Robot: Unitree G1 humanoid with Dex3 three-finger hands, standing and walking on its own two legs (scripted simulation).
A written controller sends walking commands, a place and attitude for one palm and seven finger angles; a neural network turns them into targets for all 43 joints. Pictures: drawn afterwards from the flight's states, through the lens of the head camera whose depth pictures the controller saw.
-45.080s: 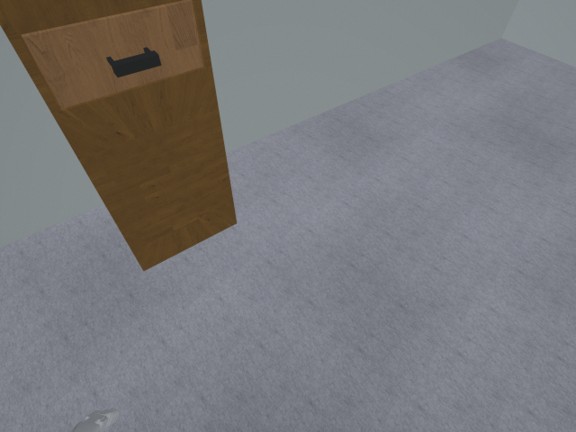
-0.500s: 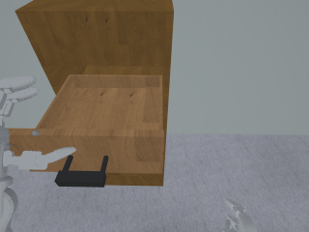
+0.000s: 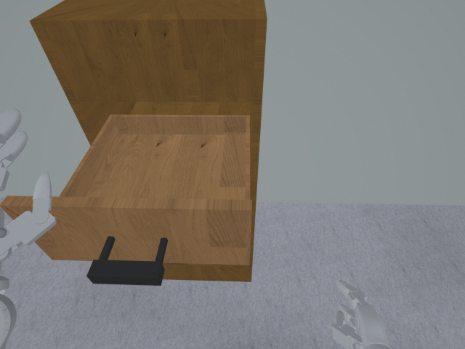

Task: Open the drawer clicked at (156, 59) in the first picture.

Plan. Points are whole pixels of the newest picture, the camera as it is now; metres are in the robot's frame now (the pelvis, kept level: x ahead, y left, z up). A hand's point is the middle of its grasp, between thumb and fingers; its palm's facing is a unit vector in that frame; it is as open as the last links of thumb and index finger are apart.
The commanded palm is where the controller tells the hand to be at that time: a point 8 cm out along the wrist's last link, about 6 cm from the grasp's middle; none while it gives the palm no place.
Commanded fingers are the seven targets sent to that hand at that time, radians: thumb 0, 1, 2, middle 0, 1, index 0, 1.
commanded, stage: draw the hand back to the body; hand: left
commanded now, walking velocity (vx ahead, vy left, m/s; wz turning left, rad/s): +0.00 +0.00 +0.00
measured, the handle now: (131, 258) +0.23 +0.21 +0.06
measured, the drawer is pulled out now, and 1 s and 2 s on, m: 0.30 0.30 0.30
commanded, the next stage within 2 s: step back with the hand held close in 0.14 s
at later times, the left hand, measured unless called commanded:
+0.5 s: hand (54, 225) +0.18 +0.23 +0.21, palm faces +0.40 -0.80 -0.45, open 7.4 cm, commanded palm +0.11 +0.29 +0.25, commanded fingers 0.00 0.90 0.90 -0.20 -0.30 -0.20 -0.30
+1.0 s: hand out of the picture +0.06 +0.24 +0.23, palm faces +0.49 -0.77 -0.41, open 7.4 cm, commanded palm -0.01 +0.29 +0.25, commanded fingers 0.00 0.90 0.90 -0.20 -0.30 -0.20 -0.30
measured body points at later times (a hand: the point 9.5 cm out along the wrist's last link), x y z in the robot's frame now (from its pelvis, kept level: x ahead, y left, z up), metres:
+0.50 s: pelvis -0.02 +0.01 -0.01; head -0.01 +0.02 +0.44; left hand +0.16 +0.27 +0.24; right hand +0.14 -0.24 -0.08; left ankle -0.01 +0.10 -0.74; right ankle +0.01 -0.10 -0.74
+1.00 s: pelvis -0.13 +0.00 -0.02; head -0.14 +0.02 +0.43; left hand +0.03 +0.28 +0.25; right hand +0.02 -0.24 -0.09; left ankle -0.12 +0.12 -0.74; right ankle -0.02 -0.11 -0.74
